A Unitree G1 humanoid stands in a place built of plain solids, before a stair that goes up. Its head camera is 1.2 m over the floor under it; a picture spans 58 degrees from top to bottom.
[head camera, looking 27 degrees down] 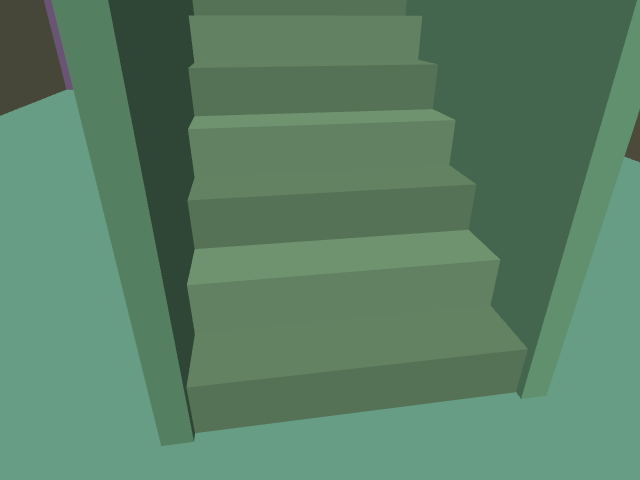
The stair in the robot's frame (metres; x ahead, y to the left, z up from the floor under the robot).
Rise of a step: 0.20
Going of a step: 0.26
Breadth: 1.13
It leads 9 degrees to the left of straight ahead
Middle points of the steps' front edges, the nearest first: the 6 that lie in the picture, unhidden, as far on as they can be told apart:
1.05 -0.15 0.20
1.31 -0.11 0.41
1.57 -0.07 0.61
1.82 -0.03 0.81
2.08 0.01 1.02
2.33 0.05 1.22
